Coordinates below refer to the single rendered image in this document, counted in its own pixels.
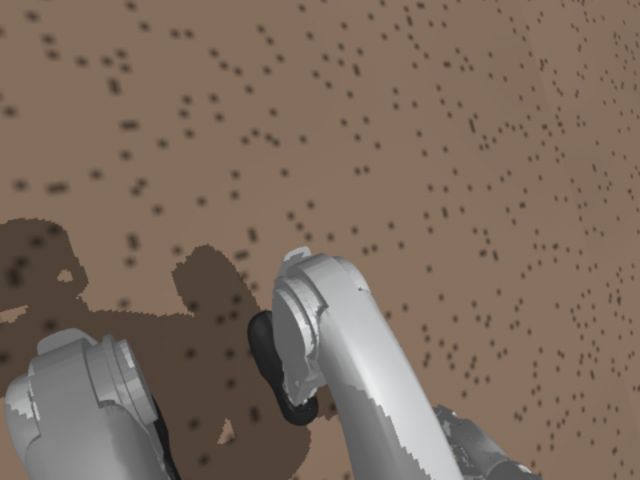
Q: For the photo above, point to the right robot arm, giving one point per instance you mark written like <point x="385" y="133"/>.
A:
<point x="512" y="470"/>

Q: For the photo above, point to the left robot foot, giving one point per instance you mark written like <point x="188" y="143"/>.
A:
<point x="163" y="435"/>

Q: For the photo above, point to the right robot foot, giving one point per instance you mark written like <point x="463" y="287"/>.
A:
<point x="261" y="342"/>

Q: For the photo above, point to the right robot hand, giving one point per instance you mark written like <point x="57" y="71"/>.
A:
<point x="475" y="450"/>

